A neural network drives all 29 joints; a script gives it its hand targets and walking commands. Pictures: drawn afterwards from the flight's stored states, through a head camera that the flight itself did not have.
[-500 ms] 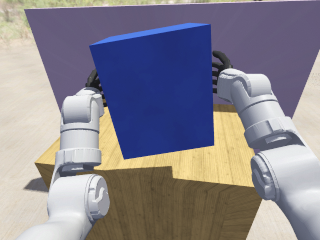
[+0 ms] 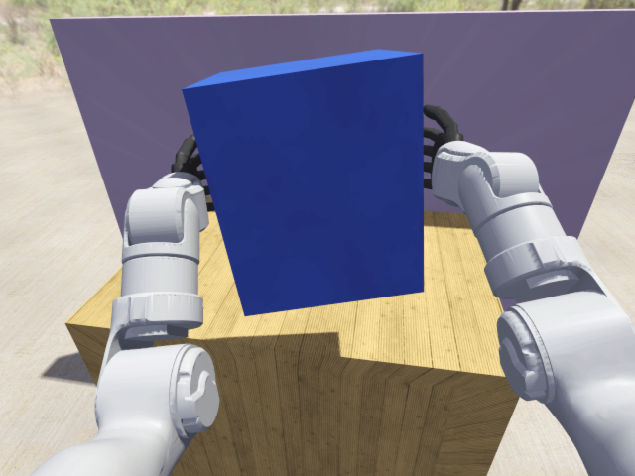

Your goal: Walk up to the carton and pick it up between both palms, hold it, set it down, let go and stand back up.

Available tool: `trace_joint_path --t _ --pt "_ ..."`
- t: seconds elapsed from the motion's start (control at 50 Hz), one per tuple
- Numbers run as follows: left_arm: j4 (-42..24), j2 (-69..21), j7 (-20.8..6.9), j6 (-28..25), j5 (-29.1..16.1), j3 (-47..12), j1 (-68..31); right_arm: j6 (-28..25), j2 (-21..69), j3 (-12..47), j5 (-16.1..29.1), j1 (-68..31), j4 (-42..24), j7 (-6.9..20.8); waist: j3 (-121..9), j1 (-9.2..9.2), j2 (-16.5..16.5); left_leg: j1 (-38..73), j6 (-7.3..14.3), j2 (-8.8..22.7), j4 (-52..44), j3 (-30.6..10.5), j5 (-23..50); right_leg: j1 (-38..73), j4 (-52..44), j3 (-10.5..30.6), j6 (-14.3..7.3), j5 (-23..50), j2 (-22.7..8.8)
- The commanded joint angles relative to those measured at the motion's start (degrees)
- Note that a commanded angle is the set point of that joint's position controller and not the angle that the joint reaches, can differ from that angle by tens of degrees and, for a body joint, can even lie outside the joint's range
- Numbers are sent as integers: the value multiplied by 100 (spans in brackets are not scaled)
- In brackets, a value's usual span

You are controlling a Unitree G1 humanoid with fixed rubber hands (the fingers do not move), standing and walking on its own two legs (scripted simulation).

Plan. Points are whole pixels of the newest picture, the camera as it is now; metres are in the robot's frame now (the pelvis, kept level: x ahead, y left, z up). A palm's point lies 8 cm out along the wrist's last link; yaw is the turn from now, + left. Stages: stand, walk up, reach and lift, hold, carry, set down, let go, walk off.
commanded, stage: hold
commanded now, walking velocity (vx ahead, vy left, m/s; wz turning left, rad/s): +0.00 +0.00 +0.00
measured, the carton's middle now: (315, 174) +0.40 +0.01 +0.29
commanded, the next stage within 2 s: none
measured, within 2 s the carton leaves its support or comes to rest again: neither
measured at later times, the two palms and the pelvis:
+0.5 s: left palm (189, 196) +0.37 +0.16 +0.28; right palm (443, 168) +0.37 -0.14 +0.30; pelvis +0.01 +0.00 +0.00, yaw +0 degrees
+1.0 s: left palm (189, 193) +0.37 +0.16 +0.28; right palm (445, 166) +0.37 -0.14 +0.31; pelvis +0.00 +0.00 +0.00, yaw +0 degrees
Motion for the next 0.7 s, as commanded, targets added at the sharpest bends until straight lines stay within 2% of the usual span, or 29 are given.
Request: trace_joint_path --t 0.0,0.34,0.68 --pt "-1547 -3549 -816 -772 -1281 -2308 -6497 -161 4369 1039 1201 -5293 -2294 927 -2380 -83 290 676 -255 -444 -345 -198 1148 902 -129 525 445 1239 288" --pt "-2041 -3653 -770 -683 -1339 -2588 -6320 -142 4329 1228 1318 -5112 -2671 926 -2423 -125 380 923 -333 -413 -240 -198 1557 899 -78 495 458 1487 346" --pt "-1938 -3638 -788 -631 -1256 -2544 -6238 -118 4324 1215 1272 -5114 -2606 937 -2282 -95 317 886 -312 -402 -279 -184 1467 908 -98 521 442 1449 344"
